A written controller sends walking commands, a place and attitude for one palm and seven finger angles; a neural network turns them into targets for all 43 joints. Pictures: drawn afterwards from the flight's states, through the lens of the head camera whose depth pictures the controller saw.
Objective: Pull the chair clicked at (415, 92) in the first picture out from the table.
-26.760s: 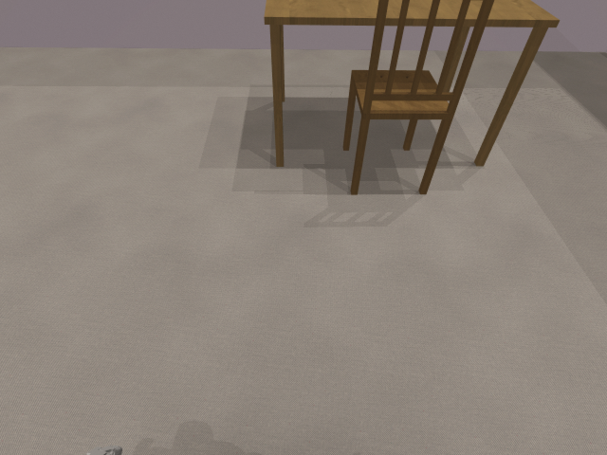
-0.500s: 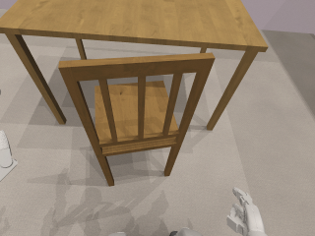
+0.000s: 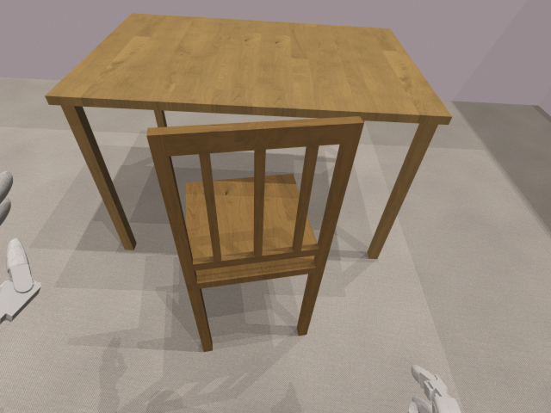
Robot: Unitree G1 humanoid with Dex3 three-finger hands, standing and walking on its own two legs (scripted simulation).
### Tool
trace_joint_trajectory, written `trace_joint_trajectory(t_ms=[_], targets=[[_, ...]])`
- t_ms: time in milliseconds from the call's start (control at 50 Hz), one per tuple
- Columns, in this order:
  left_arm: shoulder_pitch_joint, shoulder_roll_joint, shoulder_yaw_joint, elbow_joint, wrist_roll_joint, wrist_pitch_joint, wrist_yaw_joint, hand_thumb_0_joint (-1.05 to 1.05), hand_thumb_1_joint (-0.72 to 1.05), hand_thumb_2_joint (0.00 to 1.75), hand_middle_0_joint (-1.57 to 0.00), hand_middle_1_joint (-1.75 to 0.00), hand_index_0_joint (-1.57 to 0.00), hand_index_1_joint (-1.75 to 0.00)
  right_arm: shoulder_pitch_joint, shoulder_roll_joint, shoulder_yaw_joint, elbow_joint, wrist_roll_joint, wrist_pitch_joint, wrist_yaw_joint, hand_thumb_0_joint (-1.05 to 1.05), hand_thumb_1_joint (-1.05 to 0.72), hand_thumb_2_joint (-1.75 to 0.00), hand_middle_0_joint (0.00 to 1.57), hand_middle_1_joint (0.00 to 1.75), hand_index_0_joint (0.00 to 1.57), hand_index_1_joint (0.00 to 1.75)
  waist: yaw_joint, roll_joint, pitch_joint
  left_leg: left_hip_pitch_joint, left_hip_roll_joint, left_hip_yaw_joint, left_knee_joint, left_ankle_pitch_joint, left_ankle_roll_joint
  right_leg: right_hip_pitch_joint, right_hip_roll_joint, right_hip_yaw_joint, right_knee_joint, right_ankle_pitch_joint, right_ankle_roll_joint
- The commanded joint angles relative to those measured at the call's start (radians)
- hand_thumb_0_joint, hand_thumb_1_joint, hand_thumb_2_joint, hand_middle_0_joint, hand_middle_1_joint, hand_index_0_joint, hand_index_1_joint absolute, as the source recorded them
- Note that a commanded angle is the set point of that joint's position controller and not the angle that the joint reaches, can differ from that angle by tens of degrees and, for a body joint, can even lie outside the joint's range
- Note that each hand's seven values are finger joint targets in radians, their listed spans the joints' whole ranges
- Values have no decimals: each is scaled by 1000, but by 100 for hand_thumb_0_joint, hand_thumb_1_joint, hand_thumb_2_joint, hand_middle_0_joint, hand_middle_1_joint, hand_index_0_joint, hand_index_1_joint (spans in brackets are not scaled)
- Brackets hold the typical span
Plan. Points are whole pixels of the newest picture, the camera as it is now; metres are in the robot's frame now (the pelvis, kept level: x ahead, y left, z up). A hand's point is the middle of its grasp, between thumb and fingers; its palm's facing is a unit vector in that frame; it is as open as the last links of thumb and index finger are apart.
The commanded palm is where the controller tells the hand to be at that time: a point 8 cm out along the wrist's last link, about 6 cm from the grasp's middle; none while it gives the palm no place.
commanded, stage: stop stepping back and stand still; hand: left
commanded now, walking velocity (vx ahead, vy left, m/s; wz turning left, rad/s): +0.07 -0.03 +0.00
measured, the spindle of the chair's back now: (258, 208) +0.55 +0.05 -0.06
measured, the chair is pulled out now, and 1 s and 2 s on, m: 0.18 0.18 0.18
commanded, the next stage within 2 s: let the arm hang, fingers relaxed in 0.26 s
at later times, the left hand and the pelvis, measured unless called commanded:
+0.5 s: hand (87, 367) +0.19 +0.27 -0.02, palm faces +0.23 -0.89 -0.38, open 7.4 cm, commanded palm none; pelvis -0.01 +0.02 -0.02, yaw +5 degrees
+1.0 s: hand out of the picture -0.03 +0.22 -0.16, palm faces +0.03 -0.97 -0.24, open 7.3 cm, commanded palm none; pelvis +0.01 +0.03 +0.01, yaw +1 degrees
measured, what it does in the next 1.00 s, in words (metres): steps on the spot: right foot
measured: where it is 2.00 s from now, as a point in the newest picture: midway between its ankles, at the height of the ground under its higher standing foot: outside the picture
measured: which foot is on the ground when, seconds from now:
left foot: down 0.00-1.00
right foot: down 0.00-0.20, up 0.22-0.30, down 0.32-1.00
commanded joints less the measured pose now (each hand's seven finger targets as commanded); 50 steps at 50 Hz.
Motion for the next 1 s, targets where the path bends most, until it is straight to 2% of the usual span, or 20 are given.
trace_joint_trajectory(t_ms=[0, 60, 100, 140, 180, 200, 260, 280, 320, 340, 360, 420, 480, 540, 620, 640, 680, 720, 760, 980], targets=[[-37, 161, 118, -171, 2, -64, 14, 0, 90, 90, -20, -30, -20, -30, -115, -139, -48, -145, -3, -36, 3, 0, -90, -90, 20, 30, 20, 30, 22, 11, 3, -143, 23, -33, -105, -373, 16, 27, -33, 64, -143, -228, -50], [-76, 163, 112, -190, -8, -69, 15, 0, 90, 90, -20, -30, -20, -30, -89, -137, -47, -128, -6, -25, 2, 0, -90, -90, 20, 30, 20, 30, -2, -114, -22, 53, -26, 22, 167, -146, -6, -194, -168, 246, -260, -368, -125], [-107, 165, 114, -197, -12, -68, 27, 0, 90, 90, -20, -30, -20, -30, -102, -138, -37, -127, -4, -29, 0, 0, -90, -90, 20, 30, 20, 30, -6, -103, -34, 115, -1, -5, 98, -119, 5, -214, -174, 203, -221, -307, -117], [-134, 147, 96, -196, -10, -67, 25, 0, 90, 90, -20, -30, -20, -30, -128, -143, -25, -135, -2, -30, -8, 0, -90, -90, 20, 30, 20, 30, -3, 66, 24, 65, 58, -130, -126, -303, 24, -248, -73, 101, -88, -345, -56], [-153, 160, 117, -229, 3, -64, 26, 0, 90, 90, -20, -30, -20, -30, -164, -149, -28, -160, 6, -45, -14, 0, -90, -90, 20, 30, 20, 30, 16, 336, 36, -226, 205, -341, -492, -634, 69, 9, 76, -12, 284, -157, 9], [-154, 175, 128, -227, 18, -62, 21, 0, 90, 90, -20, -30, -20, -30, -166, -139, -40, -168, 4, -50, -10, 0, -90, -90, 20, 30, 20, 30, 33, 337, 31, -328, 211, -295, -492, -604, 80, 105, 78, -7, 383, -114, 13], [-53, 144, 98, -169, 14, -58, 8, 0, 90, 90, -20, -30, -20, -30, -144, -126, -34, -164, 14, -62, 9, 0, -90, -90, 20, 30, 20, 30, 45, 143, 4, -226, 132, -151, -323, -410, 42, 171, 42, -23, 18, -107, -3], [-29, 134, 81, -166, 12, -58, 2, 0, 90, 90, -20, -30, -20, -30, -142, -125, -33, -163, 10, -58, 12, 0, -90, -90, 20, 30, 20, 30, 40, 92, 7, -184, 75, -95, -239, -355, 17, 156, 22, 16, -115, -109, -23], [-35, 176, 104, -195, 8, -65, -1, 0, 90, 90, -20, -30, -20, -30, -138, -122, -38, -156, -8, -46, 14, 0, -90, -90, 20, 30, 20, 30, 21, -13, 11, -52, -17, -7, 40, -171, -21, -40, -149, 286, -325, -240, -115], [-138, -28, -257, 622, 93, 81, -109, 0, 90, 90, -20, -30, -20, -30, -87, -232, -71, 81, -14, -29, 70, 0, -90, -90, 20, 30, 20, 30, -35, -103, -47, -98, 19, -17, 212, 28, -11, -102, -257, 237, -127, 174, -146], [-147, -75, -262, 655, 73, 133, -128, 0, 90, 90, -20, -30, -20, -30, 15, -152, -69, 80, -5, 38, 68, 0, -90, -90, 20, 30, 20, 30, -41, -135, -117, 40, 10, -37, 226, -15, -17, -170, -238, 208, -108, 79, -153], [-238, -120, -316, 752, 69, 173, -129, 0, 90, 90, -20, -30, -20, -30, 29, -136, -51, 50, -32, 113, 69, 0, -90, -90, 20, 30, 20, 30, -30, -220, 19, 12, 26, -74, 84, -37, 26, -305, -150, 110, -107, -219, -98], [-269, -109, -337, 920, 63, 172, -128, 0, 90, 90, -20, -30, -20, -30, -16, -156, -44, 82, -47, 117, 60, 0, -90, -90, 20, 30, 20, 30, 14, -169, -8, -75, 49, -137, -66, 56, 48, -108, -97, 99, -63, -28, -65], [-275, -99, -356, 1115, 51, 177, -127, 0, 90, 90, -20, -30, -20, -30, -46, -155, -30, 149, -47, 111, 52, 0, -90, -90, 20, 30, 20, 30, 47, 94, -5, -92, 81, -174, -247, 10, 50, 6, -48, 74, -21, 34, -36], [-239, -98, -377, 1331, 44, 159, -125, 0, 90, 90, -20, -30, -20, -30, -19, -139, -24, 235, -27, 110, 36, 0, -90, -90, 20, 30, 20, 30, 45, 97, -34, 3, 66, -107, -263, 24, 31, 64, -60, 91, -114, 111, -42], [-219, -149, -360, 1349, 49, 157, -122, 0, 90, 90, -20, -30, -20, -30, 5, -116, -31, 254, -33, 109, 31, 0, -90, -90, 20, 30, 20, 30, 41, 134, -69, 36, 71, -98, -267, 24, 34, 73, -60, 87, -128, 120, -44], [-215, -142, -373, 1401, 43, 157, -122, 0, 90, 90, -20, -30, -20, -30, 25, -106, -30, 285, -29, 113, 28, 0, -90, -90, 20, 30, 20, 30, 39, 189, -69, 62, 74, -97, -281, 14, 32, 73, -62, 74, -142, 122, -43], [-211, -141, -385, 1444, 41, 156, -120, 0, 90, 90, -20, -30, -20, -30, 52, -101, -31, 307, -24, 118, 25, 0, -90, -90, 20, 30, 20, 30, 35, 91, -57, 79, 82, -97, -281, 31, 33, 75, -65, 70, -169, 130, -42], [-210, -152, -398, 1482, 40, 157, -119, 0, 90, 90, -20, -30, -20, -30, 69, -99, -31, 333, -22, 121, 24, 0, -90, -90, 20, 30, 20, 30, 31, 59, -25, 85, 80, -93, -281, 31, 31, 53, -72, 75, -185, 120, -41], [-175, -175, -419, 1594, 39, 154, -104, 0, 90, 90, -20, -30, -20, -30, 109, -67, -19, 431, -19, 118, 19, 0, -90, -90, 20, 30, 20, 30, 27, -23, 21, 153, 78, -57, -279, 129, 28, 28, -80, 88, -201, 146, -33]])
